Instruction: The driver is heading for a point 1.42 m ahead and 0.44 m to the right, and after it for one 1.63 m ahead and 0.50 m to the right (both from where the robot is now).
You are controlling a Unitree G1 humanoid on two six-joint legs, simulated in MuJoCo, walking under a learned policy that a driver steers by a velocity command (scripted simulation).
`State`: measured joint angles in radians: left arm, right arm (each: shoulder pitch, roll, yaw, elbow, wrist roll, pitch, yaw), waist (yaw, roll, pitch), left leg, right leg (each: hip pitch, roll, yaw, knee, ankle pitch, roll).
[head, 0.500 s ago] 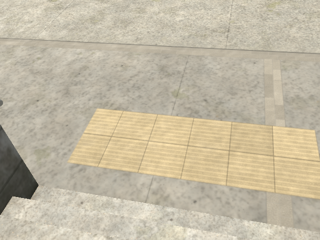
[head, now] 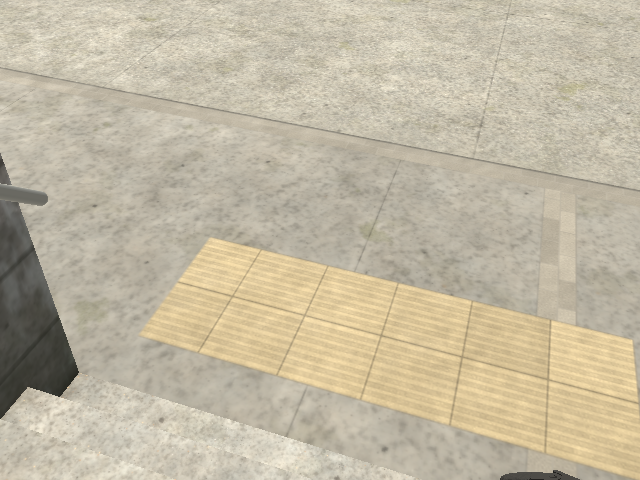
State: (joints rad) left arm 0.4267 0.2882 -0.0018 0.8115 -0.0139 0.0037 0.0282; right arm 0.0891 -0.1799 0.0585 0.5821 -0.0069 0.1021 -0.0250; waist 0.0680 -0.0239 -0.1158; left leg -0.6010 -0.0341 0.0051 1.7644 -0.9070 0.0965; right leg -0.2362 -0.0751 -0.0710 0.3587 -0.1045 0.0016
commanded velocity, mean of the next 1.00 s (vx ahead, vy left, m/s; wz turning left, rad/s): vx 0.27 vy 0.00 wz -0.44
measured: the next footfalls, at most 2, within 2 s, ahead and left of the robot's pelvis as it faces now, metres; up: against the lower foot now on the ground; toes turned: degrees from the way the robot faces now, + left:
right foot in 0.58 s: +0.13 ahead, -0.08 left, +0.00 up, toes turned -18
left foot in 1.32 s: +0.36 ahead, +0.01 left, -0.20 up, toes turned -29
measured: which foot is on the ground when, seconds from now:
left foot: down 0.00-0.58, up 0.60-1.00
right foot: down 0.00-0.00, up 0.02-0.56, down 0.58-1.00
